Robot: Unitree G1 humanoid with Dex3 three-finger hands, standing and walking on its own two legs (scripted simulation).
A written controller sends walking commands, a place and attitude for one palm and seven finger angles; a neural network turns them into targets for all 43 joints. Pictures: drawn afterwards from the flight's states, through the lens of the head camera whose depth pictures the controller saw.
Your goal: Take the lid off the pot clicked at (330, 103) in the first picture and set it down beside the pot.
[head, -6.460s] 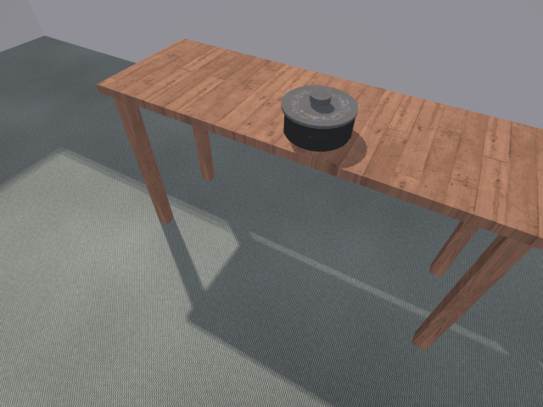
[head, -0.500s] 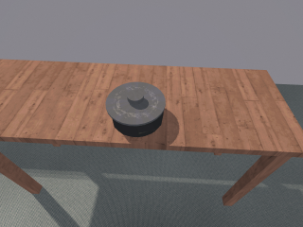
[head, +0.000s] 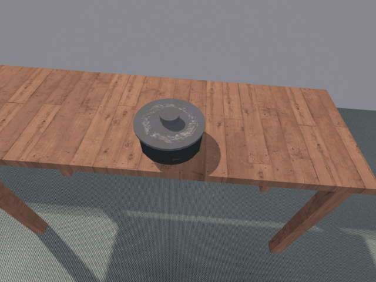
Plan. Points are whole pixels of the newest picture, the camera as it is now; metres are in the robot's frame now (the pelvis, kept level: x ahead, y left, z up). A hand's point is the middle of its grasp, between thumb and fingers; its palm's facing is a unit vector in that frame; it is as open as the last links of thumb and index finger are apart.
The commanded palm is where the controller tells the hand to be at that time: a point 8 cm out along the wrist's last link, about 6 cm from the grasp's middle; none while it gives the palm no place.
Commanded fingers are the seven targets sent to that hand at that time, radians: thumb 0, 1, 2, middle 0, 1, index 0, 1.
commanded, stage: look again from close up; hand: left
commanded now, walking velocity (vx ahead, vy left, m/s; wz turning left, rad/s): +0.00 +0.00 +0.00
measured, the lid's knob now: (169, 116) +0.51 +0.09 +0.05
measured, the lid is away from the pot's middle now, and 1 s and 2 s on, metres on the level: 0.00 0.00 0.00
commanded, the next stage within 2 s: lift the closed hand beside the body in 0.58 s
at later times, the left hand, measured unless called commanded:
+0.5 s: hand out of the picture -0.01 +0.16 -0.18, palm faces +0.02 -0.99 -0.16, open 7.4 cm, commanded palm none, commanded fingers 0.00 0.90 0.90 -0.20 -0.30 -0.20 -0.30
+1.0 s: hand (109, 281) +0.13 +0.17 -0.05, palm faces +0.14 -0.97 -0.18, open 5.4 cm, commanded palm +0.08 +0.23 -0.03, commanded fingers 0.00 0.90 0.90 -0.95 -1.12 -0.95 -1.12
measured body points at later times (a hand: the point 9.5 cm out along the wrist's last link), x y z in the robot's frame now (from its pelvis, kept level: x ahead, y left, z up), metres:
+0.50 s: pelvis +0.00 +0.01 +0.00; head +0.01 +0.02 +0.45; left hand -0.01 +0.22 -0.17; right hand -0.01 -0.21 -0.15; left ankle -0.03 +0.06 -0.74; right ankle -0.02 -0.11 -0.74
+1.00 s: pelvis -0.02 +0.00 +0.00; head -0.04 +0.00 +0.45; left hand +0.12 +0.22 -0.04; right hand +0.16 -0.24 -0.08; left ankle -0.03 +0.06 -0.74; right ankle -0.02 -0.11 -0.74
